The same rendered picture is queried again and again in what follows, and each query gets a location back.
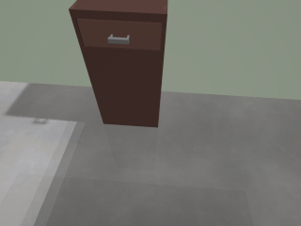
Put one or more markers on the drawer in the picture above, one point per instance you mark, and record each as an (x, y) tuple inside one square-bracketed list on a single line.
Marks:
[(143, 35)]

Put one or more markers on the cabinet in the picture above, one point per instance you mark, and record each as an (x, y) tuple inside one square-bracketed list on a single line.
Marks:
[(126, 82)]

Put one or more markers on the handle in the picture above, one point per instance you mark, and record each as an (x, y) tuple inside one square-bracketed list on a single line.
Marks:
[(118, 40)]

